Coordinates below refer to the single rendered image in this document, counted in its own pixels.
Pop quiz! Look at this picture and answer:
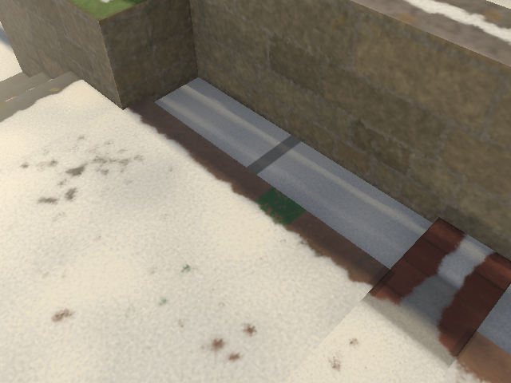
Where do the stairs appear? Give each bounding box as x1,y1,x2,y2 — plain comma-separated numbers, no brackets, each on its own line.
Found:
0,71,53,104

